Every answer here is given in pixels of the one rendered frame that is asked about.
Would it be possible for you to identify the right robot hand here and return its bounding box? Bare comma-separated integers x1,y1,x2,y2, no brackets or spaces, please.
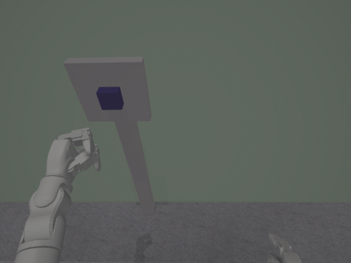
267,233,302,263

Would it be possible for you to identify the panel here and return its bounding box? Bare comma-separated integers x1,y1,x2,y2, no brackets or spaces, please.
64,56,155,216

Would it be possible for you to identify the left robot hand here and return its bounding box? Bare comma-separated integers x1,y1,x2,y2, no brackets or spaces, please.
46,128,101,183

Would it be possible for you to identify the button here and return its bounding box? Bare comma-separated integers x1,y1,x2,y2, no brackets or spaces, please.
96,87,124,110

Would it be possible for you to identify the robot left forearm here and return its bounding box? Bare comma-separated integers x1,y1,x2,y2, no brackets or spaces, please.
14,175,73,263

